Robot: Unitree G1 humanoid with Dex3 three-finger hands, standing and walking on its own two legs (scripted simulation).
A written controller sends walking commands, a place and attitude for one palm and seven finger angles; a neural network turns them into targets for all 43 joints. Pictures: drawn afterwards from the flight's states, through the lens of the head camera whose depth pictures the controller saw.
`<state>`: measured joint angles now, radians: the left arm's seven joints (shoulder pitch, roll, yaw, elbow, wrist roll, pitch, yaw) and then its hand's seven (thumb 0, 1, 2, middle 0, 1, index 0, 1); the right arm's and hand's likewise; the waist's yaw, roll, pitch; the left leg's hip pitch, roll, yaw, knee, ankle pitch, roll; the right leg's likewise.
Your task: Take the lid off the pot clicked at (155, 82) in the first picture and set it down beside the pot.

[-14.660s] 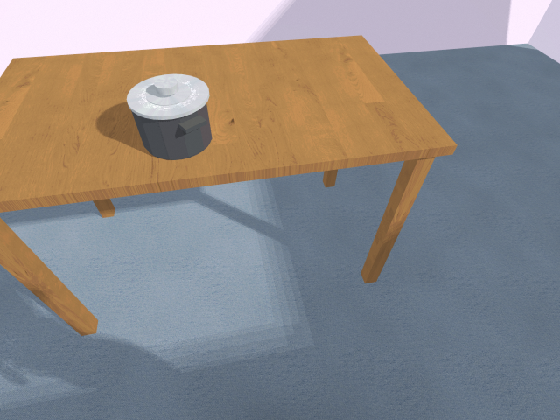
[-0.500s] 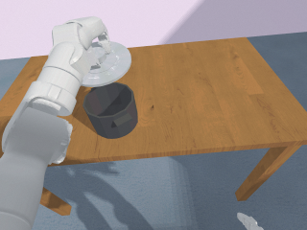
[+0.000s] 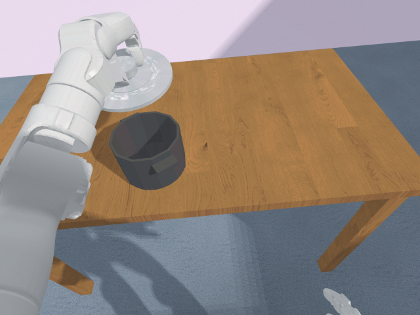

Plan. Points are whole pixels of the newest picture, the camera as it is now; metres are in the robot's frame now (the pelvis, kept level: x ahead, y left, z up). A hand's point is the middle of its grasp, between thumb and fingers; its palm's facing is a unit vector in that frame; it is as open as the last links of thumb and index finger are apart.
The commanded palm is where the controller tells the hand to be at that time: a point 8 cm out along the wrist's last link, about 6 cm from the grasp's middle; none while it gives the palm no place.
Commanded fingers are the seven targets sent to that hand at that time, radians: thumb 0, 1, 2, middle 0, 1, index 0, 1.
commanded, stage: move the lid sideways beside the pot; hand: left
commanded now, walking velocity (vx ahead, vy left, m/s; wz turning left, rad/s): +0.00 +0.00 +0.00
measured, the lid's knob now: (123, 67) +0.51 +0.14 +0.23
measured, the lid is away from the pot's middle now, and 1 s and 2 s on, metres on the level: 0.02 0.14 0.23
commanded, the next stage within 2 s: lower the lid onto the table in 1.94 s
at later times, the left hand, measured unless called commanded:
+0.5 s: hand (72, 74) +0.46 +0.21 +0.25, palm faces -0.22 -0.05 -0.98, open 7.9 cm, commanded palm +0.45 +0.22 +0.32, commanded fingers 0.00 0.63 0.96 -0.88 -1.06 -0.84 -1.03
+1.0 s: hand (36, 82) +0.45 +0.27 +0.25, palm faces -0.26 -0.07 -0.96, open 7.9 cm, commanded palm +0.45 +0.28 +0.32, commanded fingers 0.00 0.63 0.96 -0.88 -1.06 -0.84 -1.03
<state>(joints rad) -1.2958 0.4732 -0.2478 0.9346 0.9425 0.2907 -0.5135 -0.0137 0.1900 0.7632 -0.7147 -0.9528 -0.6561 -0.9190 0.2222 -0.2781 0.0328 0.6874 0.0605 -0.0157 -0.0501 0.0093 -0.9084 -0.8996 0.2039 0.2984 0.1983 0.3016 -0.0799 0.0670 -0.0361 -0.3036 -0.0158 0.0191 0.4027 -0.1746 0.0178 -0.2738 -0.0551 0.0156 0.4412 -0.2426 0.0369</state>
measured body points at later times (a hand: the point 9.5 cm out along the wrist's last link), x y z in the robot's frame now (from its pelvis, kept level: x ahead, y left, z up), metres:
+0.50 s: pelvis +0.00 +0.01 +0.00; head +0.02 -0.02 +0.45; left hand +0.47 +0.21 +0.30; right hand +0.13 -0.25 -0.12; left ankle +0.02 +0.11 -0.74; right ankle -0.01 -0.14 -0.74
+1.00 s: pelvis -0.01 +0.01 +0.00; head +0.02 -0.01 +0.45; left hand +0.46 +0.27 +0.30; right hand +0.08 -0.26 -0.12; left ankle +0.02 +0.11 -0.74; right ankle -0.01 -0.14 -0.74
